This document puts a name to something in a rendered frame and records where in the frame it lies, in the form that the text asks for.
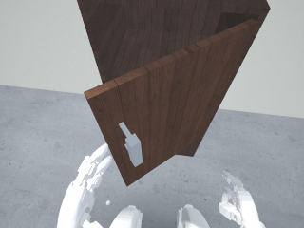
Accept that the left robot hand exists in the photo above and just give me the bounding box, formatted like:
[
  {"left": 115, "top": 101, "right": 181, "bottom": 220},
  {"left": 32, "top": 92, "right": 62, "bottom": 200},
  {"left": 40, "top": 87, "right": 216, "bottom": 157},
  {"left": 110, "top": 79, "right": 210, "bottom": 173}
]
[{"left": 57, "top": 143, "right": 112, "bottom": 228}]

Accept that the right robot hand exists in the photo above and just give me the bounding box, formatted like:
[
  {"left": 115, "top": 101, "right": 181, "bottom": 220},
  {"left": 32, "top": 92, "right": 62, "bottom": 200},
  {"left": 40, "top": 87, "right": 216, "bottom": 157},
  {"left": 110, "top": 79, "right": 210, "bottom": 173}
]
[{"left": 219, "top": 171, "right": 259, "bottom": 226}]

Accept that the right robot thigh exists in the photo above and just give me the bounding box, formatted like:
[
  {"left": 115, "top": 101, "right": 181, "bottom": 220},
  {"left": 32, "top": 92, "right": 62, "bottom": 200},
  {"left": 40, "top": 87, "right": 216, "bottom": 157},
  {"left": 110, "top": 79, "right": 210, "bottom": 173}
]
[{"left": 177, "top": 207, "right": 210, "bottom": 228}]

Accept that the robot thigh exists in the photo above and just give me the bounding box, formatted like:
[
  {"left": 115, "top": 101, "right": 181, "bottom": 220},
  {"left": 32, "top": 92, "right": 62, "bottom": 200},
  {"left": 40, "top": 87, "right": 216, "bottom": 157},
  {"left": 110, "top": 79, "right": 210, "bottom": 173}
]
[
  {"left": 177, "top": 207, "right": 210, "bottom": 228},
  {"left": 109, "top": 207, "right": 143, "bottom": 228}
]

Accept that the robot right forearm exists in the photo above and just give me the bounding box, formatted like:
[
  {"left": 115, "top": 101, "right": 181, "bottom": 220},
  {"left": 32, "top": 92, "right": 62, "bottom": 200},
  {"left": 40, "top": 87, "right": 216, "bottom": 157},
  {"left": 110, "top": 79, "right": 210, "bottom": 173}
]
[{"left": 240, "top": 218, "right": 266, "bottom": 228}]

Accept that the handle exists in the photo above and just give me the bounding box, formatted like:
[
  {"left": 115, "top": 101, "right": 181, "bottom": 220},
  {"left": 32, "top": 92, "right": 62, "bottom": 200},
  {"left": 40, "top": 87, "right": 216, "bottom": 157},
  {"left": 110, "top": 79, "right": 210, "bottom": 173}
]
[{"left": 119, "top": 122, "right": 143, "bottom": 167}]

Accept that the left robot thigh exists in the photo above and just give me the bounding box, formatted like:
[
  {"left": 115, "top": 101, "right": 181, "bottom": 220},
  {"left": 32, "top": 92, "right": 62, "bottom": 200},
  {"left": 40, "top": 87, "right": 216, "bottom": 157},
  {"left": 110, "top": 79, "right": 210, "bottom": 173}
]
[{"left": 109, "top": 207, "right": 143, "bottom": 228}]

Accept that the cupboard door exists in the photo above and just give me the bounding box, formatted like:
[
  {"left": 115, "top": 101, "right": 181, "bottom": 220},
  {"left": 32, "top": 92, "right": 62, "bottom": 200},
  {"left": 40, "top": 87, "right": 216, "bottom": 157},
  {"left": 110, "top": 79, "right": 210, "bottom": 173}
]
[{"left": 84, "top": 19, "right": 257, "bottom": 186}]

